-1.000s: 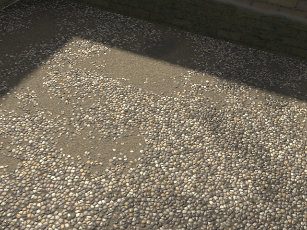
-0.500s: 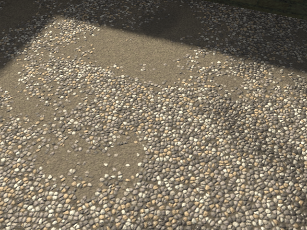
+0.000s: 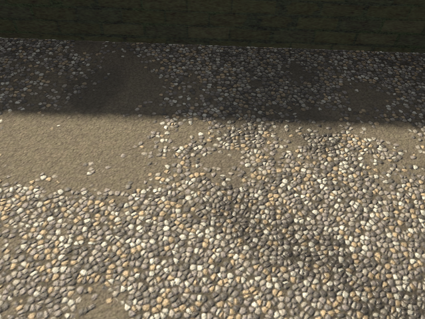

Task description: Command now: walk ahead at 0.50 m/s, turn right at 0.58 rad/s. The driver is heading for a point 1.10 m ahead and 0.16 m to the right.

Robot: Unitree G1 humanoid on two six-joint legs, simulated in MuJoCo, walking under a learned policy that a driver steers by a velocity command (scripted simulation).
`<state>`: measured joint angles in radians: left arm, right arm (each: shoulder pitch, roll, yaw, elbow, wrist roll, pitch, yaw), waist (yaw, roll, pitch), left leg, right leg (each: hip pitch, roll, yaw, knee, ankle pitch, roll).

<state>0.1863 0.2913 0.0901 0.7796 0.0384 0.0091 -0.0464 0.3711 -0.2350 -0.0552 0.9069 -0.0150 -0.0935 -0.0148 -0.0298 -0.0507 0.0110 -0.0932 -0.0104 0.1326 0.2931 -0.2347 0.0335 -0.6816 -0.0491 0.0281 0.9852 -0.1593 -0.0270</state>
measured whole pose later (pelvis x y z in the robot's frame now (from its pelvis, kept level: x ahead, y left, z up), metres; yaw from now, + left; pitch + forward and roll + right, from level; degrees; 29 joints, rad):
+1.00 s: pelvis +0.53 -0.11 +0.00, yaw -19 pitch +0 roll +1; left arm 0.26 0.27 0.03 0.81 0.04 -0.03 -0.03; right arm 0.35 -0.23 -0.04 0.87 -0.01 -0.08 0.02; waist -0.01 -0.05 0.03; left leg -0.15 -0.08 0.07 0.31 -0.17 0.09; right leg -0.55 -0.05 0.03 1.05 -0.24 -0.05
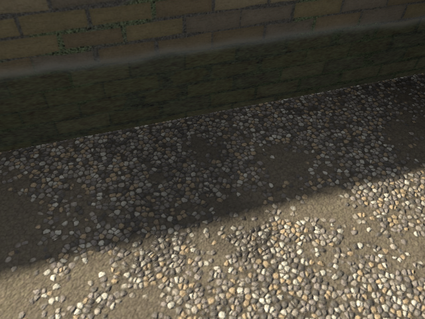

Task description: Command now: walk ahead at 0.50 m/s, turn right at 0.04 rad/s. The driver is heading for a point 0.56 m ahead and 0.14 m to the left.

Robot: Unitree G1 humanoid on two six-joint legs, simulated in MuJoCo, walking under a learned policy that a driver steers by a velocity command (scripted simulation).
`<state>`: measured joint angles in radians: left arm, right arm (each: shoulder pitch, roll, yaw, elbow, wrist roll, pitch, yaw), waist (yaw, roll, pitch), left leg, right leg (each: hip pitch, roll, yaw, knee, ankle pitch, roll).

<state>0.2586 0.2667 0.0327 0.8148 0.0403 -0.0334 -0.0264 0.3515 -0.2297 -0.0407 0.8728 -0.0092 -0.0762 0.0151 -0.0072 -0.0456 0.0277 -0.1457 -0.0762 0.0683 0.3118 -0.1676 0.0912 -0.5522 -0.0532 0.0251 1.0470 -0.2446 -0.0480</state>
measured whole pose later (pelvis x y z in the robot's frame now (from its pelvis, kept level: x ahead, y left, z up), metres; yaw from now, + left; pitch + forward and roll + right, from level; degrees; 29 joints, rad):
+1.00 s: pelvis +0.50 +0.02 -0.01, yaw +18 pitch +0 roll -1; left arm 0.26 0.21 0.03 0.90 0.02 -0.04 0.02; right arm 0.17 -0.23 -0.05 0.87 0.00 -0.04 0.00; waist 0.02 -0.01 0.10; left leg -0.30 -0.08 0.09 0.45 -0.15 0.13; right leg -0.42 -0.06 -0.02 1.19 -0.40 0.00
